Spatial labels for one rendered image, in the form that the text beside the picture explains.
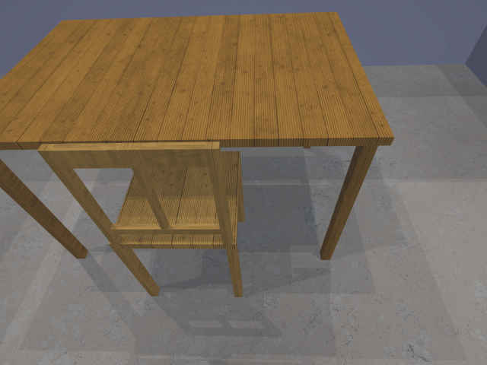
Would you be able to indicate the table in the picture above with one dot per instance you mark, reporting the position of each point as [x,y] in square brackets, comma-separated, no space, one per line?
[246,80]

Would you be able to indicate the chair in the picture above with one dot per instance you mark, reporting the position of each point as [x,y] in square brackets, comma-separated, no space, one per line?
[183,195]

